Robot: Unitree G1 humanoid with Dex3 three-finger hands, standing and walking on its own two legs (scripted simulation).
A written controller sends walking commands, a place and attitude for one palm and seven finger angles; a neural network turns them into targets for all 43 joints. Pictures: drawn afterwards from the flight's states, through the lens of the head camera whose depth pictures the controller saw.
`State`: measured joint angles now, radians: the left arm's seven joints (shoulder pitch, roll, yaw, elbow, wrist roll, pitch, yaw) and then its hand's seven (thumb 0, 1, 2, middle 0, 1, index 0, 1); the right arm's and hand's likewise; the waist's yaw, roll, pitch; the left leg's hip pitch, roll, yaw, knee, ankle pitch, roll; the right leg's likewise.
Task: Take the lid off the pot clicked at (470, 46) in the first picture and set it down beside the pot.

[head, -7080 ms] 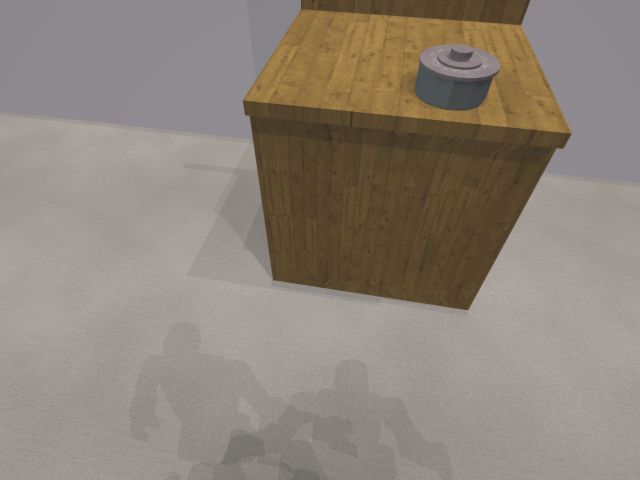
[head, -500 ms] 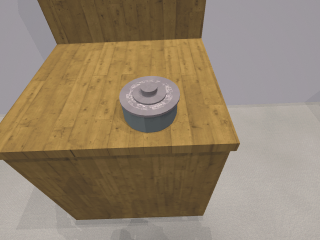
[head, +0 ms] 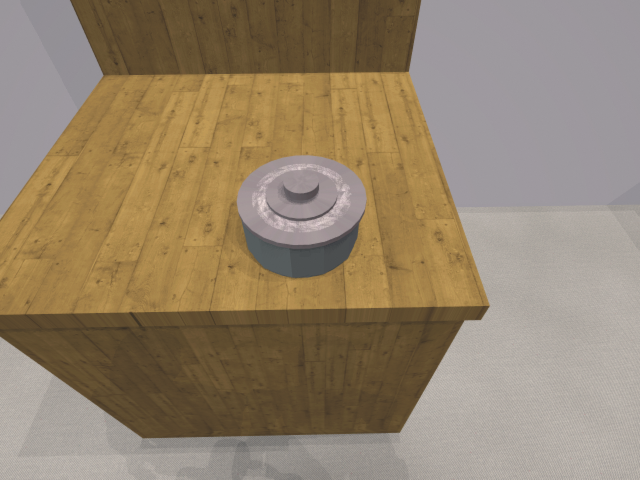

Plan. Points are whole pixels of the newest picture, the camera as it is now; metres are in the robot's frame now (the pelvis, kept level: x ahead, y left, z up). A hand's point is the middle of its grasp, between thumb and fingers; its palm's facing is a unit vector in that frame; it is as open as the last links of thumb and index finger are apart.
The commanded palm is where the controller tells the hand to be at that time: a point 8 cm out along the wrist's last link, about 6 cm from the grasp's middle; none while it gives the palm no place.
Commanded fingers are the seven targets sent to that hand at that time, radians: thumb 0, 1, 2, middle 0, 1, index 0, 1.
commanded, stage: look again from close up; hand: left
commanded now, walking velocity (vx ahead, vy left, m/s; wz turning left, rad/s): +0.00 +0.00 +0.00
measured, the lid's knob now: (301, 184) +0.47 +0.06 +0.11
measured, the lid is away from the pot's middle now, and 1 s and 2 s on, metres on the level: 0.00 0.00 0.00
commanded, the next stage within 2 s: shuffle to correct the standing spot in 0.68 s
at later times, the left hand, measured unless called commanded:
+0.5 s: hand out of the picture +0.03 +0.16 -0.18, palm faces +0.04 -0.98 -0.19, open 7.3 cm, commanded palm none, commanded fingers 0.00 0.90 0.90 -0.20 -0.30 -0.20 -0.30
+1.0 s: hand out of the picture +0.03 +0.16 -0.18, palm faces +0.05 -0.98 -0.17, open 7.3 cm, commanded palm none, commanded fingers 0.00 0.90 0.90 -0.20 -0.30 -0.20 -0.30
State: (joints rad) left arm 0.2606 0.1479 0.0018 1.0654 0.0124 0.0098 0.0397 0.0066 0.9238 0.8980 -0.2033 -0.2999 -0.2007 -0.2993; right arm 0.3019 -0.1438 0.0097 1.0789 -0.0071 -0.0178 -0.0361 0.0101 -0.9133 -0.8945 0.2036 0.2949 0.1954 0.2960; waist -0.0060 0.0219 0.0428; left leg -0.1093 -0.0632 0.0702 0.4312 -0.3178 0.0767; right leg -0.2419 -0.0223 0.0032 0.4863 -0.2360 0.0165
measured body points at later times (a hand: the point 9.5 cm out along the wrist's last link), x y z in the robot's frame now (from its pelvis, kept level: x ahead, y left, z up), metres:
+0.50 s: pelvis +0.02 -0.01 +0.00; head +0.04 +0.00 +0.45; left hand +0.03 +0.22 -0.16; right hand +0.02 -0.23 -0.16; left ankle -0.05 +0.06 -0.74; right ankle +0.01 -0.13 -0.74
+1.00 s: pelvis +0.03 -0.01 +0.00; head +0.05 +0.00 +0.45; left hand +0.03 +0.21 -0.17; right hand +0.01 -0.22 -0.16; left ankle -0.05 +0.06 -0.74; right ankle +0.01 -0.13 -0.74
